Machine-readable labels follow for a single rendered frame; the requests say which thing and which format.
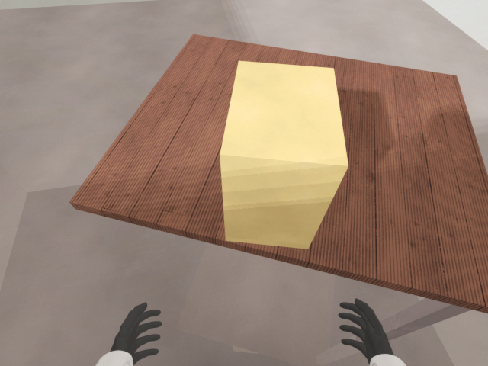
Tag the carton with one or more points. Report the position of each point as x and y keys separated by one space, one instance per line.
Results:
x=283 y=153

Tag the right robot hand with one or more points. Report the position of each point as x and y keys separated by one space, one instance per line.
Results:
x=374 y=339

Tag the table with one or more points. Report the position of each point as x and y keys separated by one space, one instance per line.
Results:
x=410 y=214

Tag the left robot hand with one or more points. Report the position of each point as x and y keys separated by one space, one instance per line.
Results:
x=126 y=340

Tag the left robot forearm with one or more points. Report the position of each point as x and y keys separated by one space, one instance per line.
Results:
x=116 y=358

